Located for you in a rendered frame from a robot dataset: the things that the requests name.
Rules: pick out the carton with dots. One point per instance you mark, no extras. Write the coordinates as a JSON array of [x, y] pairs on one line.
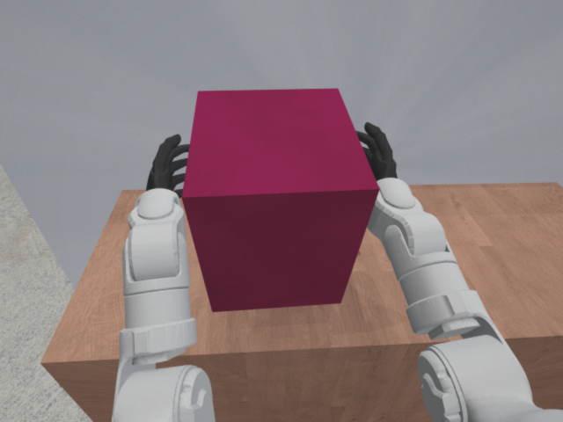
[[278, 193]]

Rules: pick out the robot left hand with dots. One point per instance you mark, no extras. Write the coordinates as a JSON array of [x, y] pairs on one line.
[[161, 173]]

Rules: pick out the robot right upper arm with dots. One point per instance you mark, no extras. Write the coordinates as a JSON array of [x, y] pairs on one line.
[[477, 380]]

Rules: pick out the left robot forearm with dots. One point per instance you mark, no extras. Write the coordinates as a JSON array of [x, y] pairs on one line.
[[158, 322]]

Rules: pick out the right robot forearm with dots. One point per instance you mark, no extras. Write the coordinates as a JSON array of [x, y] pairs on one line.
[[440, 303]]

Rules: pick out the robot left upper arm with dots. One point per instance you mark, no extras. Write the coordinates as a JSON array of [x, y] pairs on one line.
[[170, 394]]

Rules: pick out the pedestal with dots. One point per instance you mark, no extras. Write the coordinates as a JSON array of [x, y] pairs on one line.
[[354, 361]]

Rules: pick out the robot right hand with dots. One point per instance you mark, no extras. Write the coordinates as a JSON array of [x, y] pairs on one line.
[[379, 153]]

